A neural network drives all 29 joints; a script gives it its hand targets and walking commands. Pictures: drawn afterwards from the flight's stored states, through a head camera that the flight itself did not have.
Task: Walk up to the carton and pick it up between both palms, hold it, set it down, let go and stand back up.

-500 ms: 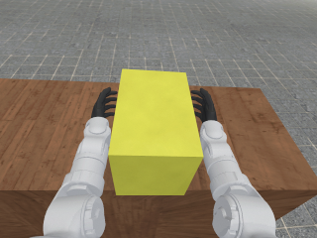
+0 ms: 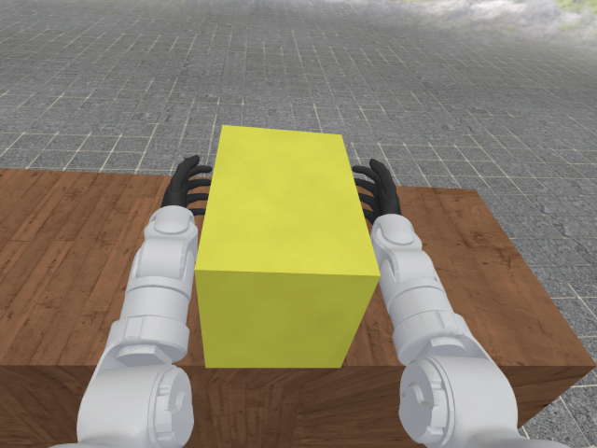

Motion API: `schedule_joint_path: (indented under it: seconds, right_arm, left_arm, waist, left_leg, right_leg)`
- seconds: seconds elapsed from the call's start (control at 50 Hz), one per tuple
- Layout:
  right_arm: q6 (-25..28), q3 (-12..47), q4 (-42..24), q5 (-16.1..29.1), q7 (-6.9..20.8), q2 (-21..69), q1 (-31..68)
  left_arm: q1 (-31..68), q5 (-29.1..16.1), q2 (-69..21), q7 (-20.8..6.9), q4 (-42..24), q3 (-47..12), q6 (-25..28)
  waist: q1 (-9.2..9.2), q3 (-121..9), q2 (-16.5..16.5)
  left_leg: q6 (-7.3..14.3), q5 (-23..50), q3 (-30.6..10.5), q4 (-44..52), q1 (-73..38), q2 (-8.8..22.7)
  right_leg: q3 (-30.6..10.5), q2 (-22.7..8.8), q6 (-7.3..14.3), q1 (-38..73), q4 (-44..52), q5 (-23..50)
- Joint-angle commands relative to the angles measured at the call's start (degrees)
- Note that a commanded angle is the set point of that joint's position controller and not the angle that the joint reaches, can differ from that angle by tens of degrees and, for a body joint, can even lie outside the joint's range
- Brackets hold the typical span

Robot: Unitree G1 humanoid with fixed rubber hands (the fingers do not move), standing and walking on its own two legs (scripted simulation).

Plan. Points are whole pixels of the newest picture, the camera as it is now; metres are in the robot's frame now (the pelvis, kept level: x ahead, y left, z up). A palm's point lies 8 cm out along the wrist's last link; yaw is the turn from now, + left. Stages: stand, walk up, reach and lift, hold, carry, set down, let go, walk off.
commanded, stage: reach and lift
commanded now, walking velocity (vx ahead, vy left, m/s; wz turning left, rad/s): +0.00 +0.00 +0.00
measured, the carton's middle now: (279, 241) +0.40 +0.05 +0.10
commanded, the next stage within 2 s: hold in 1.34 s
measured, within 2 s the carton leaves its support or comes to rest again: neither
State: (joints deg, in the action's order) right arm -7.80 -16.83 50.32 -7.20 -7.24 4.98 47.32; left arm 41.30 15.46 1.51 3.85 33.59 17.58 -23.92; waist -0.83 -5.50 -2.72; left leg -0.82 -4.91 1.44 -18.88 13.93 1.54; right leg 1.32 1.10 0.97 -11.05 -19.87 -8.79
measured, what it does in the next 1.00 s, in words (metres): stands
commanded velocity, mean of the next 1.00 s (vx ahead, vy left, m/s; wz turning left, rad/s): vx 0.00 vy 0.00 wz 0.00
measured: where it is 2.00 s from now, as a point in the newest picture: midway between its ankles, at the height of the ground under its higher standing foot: outside the picture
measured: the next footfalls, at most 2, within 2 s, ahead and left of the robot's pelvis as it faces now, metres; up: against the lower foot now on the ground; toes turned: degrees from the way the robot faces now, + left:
none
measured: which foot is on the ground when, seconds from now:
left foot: down 0.00-1.00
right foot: down 0.00-1.00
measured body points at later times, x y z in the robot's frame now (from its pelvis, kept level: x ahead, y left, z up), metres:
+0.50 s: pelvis +0.00 +0.00 +0.00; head -0.04 +0.03 +0.45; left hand +0.40 +0.18 +0.18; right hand +0.41 -0.10 +0.19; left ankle +0.06 +0.12 -0.75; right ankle +0.02 -0.11 -0.75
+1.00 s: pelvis +0.00 +0.00 +0.00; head -0.04 +0.03 +0.45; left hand +0.40 +0.18 +0.19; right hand +0.41 -0.10 +0.20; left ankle +0.06 +0.12 -0.75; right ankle +0.02 -0.11 -0.75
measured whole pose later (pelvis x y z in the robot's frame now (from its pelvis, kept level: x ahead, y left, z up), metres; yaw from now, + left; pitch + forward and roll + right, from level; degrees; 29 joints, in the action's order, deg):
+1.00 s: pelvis +0.00 +0.00 +0.00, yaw +0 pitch -1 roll +0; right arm -17.4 -12.4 43.7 0.0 -8.9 3.5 50.9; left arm 42.4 14.2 2.6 3.4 23.3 16.7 -35.1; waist 2.1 -5.5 -2.9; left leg -0.8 -4.9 1.4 -19.1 13.6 1.4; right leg 1.3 1.0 0.9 -10.6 -19.9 -8.7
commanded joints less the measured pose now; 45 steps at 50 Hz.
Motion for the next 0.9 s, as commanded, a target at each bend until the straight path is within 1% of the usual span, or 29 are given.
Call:
schedule_joint_path:
  seconds: [0.0, 0.04, 0.1, 0.14, 0.18, 0.2, 0.24, 0.28, 0.32, 0.36, 0.38, 0.42, 0.46, 0.5, 0.52, 0.54, 0.56, 0.58, 0.6, 0.62, 0.64, 0.7, 0.74, 0.78, 0.8, 0.82, 0.84, 0.86, 0.88]
  right_arm:
    - [2.16, 22.86, -13.16, 8.92, 3.99, 31.21, 45.22]
    - [0.45, 19.41, -6.07, 6.43, 3.55, 29.37, 40.01]
    - [0.05, 21.70, -7.87, 8.17, 3.48, 29.49, 39.20]
    - [-0.67, 21.64, -8.34, 9.40, 3.32, 29.53, 39.65]
    - [0.04, 25.11, -14.30, 10.58, 3.05, 31.09, 43.17]
    - [-1.28, 24.68, -10.25, 10.75, 3.01, 29.81, 40.62]
    - [-1.69, 26.93, -14.49, 12.80, 2.43, 31.10, 42.47]
    - [-2.98, 24.59, -10.85, 12.49, 2.41, 28.45, 40.94]
    - [-3.70, 25.59, -12.37, 12.66, 2.22, 30.64, 40.68]
    - [-3.72, 26.08, -14.06, 12.88, 2.08, 29.49, 42.09]
    - [-3.75, 26.67, -15.04, 14.14, 1.96, 31.40, 43.65]
    - [-4.56, 26.25, -14.44, 13.77, 1.88, 29.50, 42.11]
    - [-4.71, 27.60, -14.97, 14.70, 1.67, 29.79, 40.91]
    - [-5.78, 24.99, -12.96, 13.35, 1.47, 29.51, 41.85]
    - [-4.71, 26.94, -16.88, 14.81, 1.46, 30.48, 43.65]
    - [-4.93, 29.92, -19.41, 15.95, 1.18, 30.88, 44.88]
    - [-5.41, 27.05, -17.17, 16.02, 1.18, 30.62, 44.23]
    - [-5.56, 27.80, -17.59, 15.41, 1.34, 30.67, 46.25]
    - [-6.73, 26.17, -12.76, 14.83, 1.49, 29.05, 41.76]
    - [-6.56, 25.04, -12.85, 14.65, 1.78, 29.19, 42.92]
    - [-6.90, 26.06, -13.48, 14.47, 1.61, 29.53, 42.84]
    - [-7.15, 27.00, -15.65, 15.00, 1.21, 29.30, 42.63]
    - [-7.03, 29.63, -18.87, 17.79, 1.06, 29.44, 43.23]
    - [-7.57, 26.78, -16.85, 16.48, 0.97, 28.34, 43.87]
    - [-8.17, 26.87, -14.35, 16.33, 1.25, 28.52, 43.54]
    - [-8.21, 26.28, -13.88, 16.15, 1.44, 29.66, 41.36]
    - [-7.89, 26.11, -15.04, 15.66, 1.54, 28.72, 43.33]
    - [-7.97, 26.71, -15.68, 16.39, 1.76, 30.15, 45.47]
    - [-7.69, 27.23, -15.95, 16.77, 1.93, 29.75, 45.48]
  left_arm:
    - [46.21, -9.19, -38.55, -7.04, -11.52, -24.94, 0.71]
    - [46.45, -7.18, -36.13, -7.97, -9.06, -22.38, -0.31]
    - [46.34, -7.79, -37.94, -7.82, -14.37, -24.10, -1.21]
    - [48.86, -8.76, -37.64, -7.60, -15.80, -25.72, -1.26]
    - [49.36, -9.61, -37.63, -7.53, -17.08, -26.21, -0.97]
    - [46.52, -8.04, -36.02, -7.52, -14.28, -23.82, -1.69]
    - [44.81, -7.76, -35.76, -7.78, -14.69, -24.08, -2.86]
    - [45.40, -7.08, -35.89, -7.99, -14.11, -22.48, -3.81]
    - [49.77, -8.93, -34.92, -8.12, -18.89, -23.81, -3.45]
    - [49.96, -9.32, -35.71, -8.11, -18.89, -25.20, -3.97]
    - [49.29, -9.02, -35.33, -7.89, -18.61, -24.34, -3.91]
    - [49.29, -9.53, -35.11, -8.00, -18.60, -25.36, -4.69]
    - [46.56, -8.55, -35.70, -8.18, -18.70, -24.15, -5.87]
    - [47.71, -8.10, -33.42, -8.69, -16.21, -22.24, -6.02]
    - [50.31, -10.75, -35.85, -8.28, -20.17, -26.63, -5.30]
    - [45.83, -9.32, -34.74, -8.25, -18.05, -25.18, -6.06]
    - [49.72, -10.18, -35.51, -8.15, -21.00, -25.19, -5.85]
    - [49.21, -9.15, -35.08, -7.99, -18.49, -24.50, -6.23]
    - [48.09, -8.29, -32.99, -8.46, -16.86, -22.93, -7.13]
    - [51.27, -9.59, -34.84, -8.23, -19.59, -24.83, -6.57]
    - [49.60, -8.59, -33.13, -8.45, -18.46, -23.42, -7.31]
    - [50.73, -10.64, -33.89, -8.45, -21.07, -26.29, -7.50]
    - [49.88, -11.40, -35.49, -7.98, -23.56, -28.27, -7.40]
    - [49.26, -10.13, -34.96, -7.90, -19.82, -27.14, -8.12]
    - [49.63, -9.01, -34.05, -8.07, -18.75, -24.82, -8.47]
    - [51.08, -10.10, -34.07, -8.09, -22.07, -25.63, -7.73]
    - [51.05, -9.75, -34.80, -8.13, -19.25, -25.51, -8.41]
    - [53.39, -10.25, -34.78, -7.88, -21.15, -24.56, -8.07]
    - [53.12, -10.48, -34.87, -7.67, -22.71, -25.57, -8.09]
  waist:
    - [5.68, -26.89, 3.65]
    - [7.77, -19.47, 3.11]
    - [7.67, -21.81, 3.45]
    - [9.68, -22.65, 5.01]
    - [7.26, -28.85, 4.53]
    - [6.64, -22.15, 4.41]
    - [5.97, -25.10, 2.98]
    - [7.50, -20.35, 4.21]
    - [8.02, -21.73, 3.17]
    - [8.16, -24.20, 3.56]
    - [6.80, -26.03, 3.57]
    - [8.86, -24.16, 4.24]
    - [7.59, -22.22, 5.00]
    - [7.70, -18.83, 2.81]
    - [8.35, -25.63, 3.84]
    - [6.12, -25.02, 3.03]
    - [8.61, -24.01, 3.42]
    - [7.84, -23.40, 3.12]
    - [7.67, -18.54, 3.49]
    - [8.63, -20.80, 5.17]
    - [7.89, -20.51, 2.96]
    - [9.34, -23.09, 4.01]
    - [8.57, -25.41, 5.79]
    - [9.58, -22.07, 6.20]
    - [8.07, -21.22, 4.58]
    - [8.60, -21.81, 6.02]
    - [9.11, -21.68, 4.43]
    - [7.40, -22.29, 4.65]
    - [7.67, -22.75, 4.74]
  left_leg:
    - [0.36, 2.63, -0.41, 1.15, -19.74, -2.86]
    - [0.16, -4.00, -0.32, 3.10, -18.64, -2.49]
    - [-0.44, 1.12, -0.25, 2.05, -20.70, -2.28]
    - [-0.94, 1.94, -0.57, 1.29, -21.17, -2.38]
    - [-0.73, 4.77, -0.35, 0.51, -22.00, -2.85]
    - [-0.28, 3.72, -0.19, 0.91, -21.29, -2.85]
    - [-0.23, 4.71, -0.35, 0.47, -21.17, -3.00]
    - [-0.10, 1.98, -0.62, 1.42, -20.83, -2.68]
    - [0.32, 1.52, -0.27, 1.29, -20.36, -3.07]
    - [-0.11, 1.22, -0.79, 1.04, -20.13, -3.03]
    - [0.22, 2.81, -0.78, 0.58, -22.02, -2.86]
    - [-0.32, 2.55, -0.42, 0.87, -20.97, -3.24]
    - [-0.03, 3.21, -0.39, 0.67, -21.15, -3.37]
    - [0.57, -0.38, 0.05, 1.65, -19.55, -3.47]
    - [0.07, 2.29, -0.35, 0.56, -20.76, -3.16]
    - [0.29, 2.94, -0.13, 0.47, -19.37, -4.00]
    - [0.19, 2.32, -0.67, 1.08, -20.14, -3.34]
    - [0.62, 1.43, -0.74, 0.81, -19.19, -3.65]
    - [0.70, -1.30, -0.22, 1.70, -18.62, -3.20]
    - [0.03, -0.60, -0.61, 1.81, -19.46, -3.05]
    - [0.79, -1.08, -0.39, 1.67, -19.79, -3.33]
    - [-0.25, 0.66, -0.74, 0.93, -19.60, -3.09]
    - [-0.89, 6.76, -0.94, -0.41, -22.26, -3.46]
    - [-0.79, 1.70, -1.12, 0.42, -19.26, -3.42]
    - [-0.24, -0.29, -0.71, 1.34, -19.55, -2.89]
    - [-0.37, 0.40, -0.65, 1.74, -19.92, -2.91]
    - [-0.06, -1.74, -0.94, 2.02, -19.34, -2.93]
    - [0.36, -1.71, -0.45, 2.09, -19.06, -3.12]
    - [0.12, 0.85, -1.06, 2.05, -19.30, -2.92]
  right_leg:
    - [1.99, -0.67, -3.90, 13.45, 3.83, 10.97]
    - [2.47, -1.01, -4.18, 11.06, 4.73, 5.64]
    - [3.07, -0.28, -3.88, 13.14, 3.96, 9.62]
    - [2.66, -0.28, -4.02, 12.58, 3.82, 9.75]
    - [2.81, -0.45, -4.40, 15.05, 2.77, 14.47]
    - [2.49, -0.15, -4.56, 12.64, 3.50, 12.13]
    - [2.20, -0.26, -5.05, 15.83, 2.90, 14.39]
    - [2.58, -0.17, -4.58, 12.97, 3.68, 9.91]
    - [2.68, -0.49, -5.05, 13.90, 3.51, 10.94]
    - [2.77, -0.18, -5.02, 13.72, 2.98, 10.43]
    - [2.25, -0.09, -4.92, 13.70, 3.25, 10.57]
    - [2.63, -0.48, -5.24, 13.71, 3.04, 12.19]
    - [2.32, -0.72, -5.17, 14.15, 3.00, 14.68]
    - [2.57, -0.38, -5.12, 12.27, 3.85, 7.68]
    - [2.75, -0.33, -4.84, 14.06, 2.98, 11.69]
    - [1.94, -0.65, -5.63, 16.61, 3.20, 14.82]
    - [2.79, -0.25, -5.13, 15.18, 2.68, 11.95]
    - [2.64, -0.21, -5.08, 14.13, 3.20, 10.17]
    - [2.18, -0.75, -4.97, 12.08, 3.70, 8.32]
    - [2.98, -0.13, -4.49, 11.64, 3.38, 5.53]
    - [2.64, -0.42, -5.06, 12.02, 3.98, 6.36]
    - [2.53, -0.40, -5.06, 14.63, 2.38, 12.10]
    - [2.39, 0.16, -5.18, 14.74, 2.37, 16.26]
    - [2.67, -0.04, -4.85, 12.64, 2.95, 10.09]
    - [2.81, 0.22, -4.90, 12.52, 3.52, 6.59]
    - [2.85, -0.18, -4.82, 12.80, 3.20, 7.37]
    - [3.10, -0.33, -5.11, 11.73, 3.50, 6.32]
    - [2.52, -0.64, -5.14, 11.89, 3.63, 5.75]
    - [3.03, -0.06, -5.14, 12.45, 2.98, 6.97]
